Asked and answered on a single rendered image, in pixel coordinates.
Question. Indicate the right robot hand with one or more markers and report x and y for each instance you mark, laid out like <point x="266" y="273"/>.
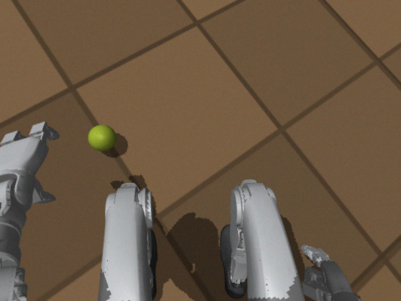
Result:
<point x="321" y="285"/>

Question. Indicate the left robot hand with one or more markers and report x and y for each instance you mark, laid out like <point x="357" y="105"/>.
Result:
<point x="27" y="154"/>

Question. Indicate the right robot foot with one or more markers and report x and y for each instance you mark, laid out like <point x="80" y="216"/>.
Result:
<point x="233" y="290"/>

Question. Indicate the ball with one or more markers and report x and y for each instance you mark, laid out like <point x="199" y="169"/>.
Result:
<point x="102" y="137"/>

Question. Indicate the left robot arm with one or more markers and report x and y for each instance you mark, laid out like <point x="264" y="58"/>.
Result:
<point x="16" y="197"/>

